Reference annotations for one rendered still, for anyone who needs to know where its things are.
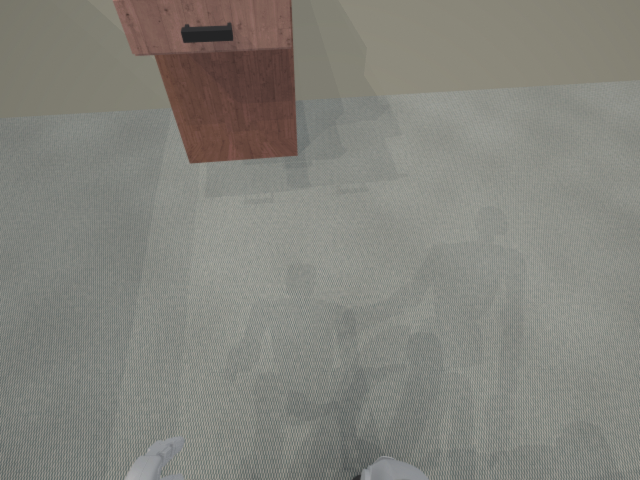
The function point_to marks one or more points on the cabinet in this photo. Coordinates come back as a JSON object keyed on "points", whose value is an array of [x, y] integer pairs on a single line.
{"points": [[233, 105]]}

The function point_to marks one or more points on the robot right shin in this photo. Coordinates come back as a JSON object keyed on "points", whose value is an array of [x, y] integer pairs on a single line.
{"points": [[381, 458]]}

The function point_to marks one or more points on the right robot thigh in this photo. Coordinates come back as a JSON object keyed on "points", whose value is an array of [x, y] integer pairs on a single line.
{"points": [[388, 469]]}

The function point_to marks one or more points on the left robot hand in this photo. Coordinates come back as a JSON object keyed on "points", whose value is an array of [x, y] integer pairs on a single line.
{"points": [[149, 467]]}

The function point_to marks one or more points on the handle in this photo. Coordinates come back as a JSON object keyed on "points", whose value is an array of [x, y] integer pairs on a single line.
{"points": [[207, 33]]}

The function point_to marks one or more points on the drawer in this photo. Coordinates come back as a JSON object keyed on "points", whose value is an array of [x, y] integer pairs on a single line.
{"points": [[153, 27]]}

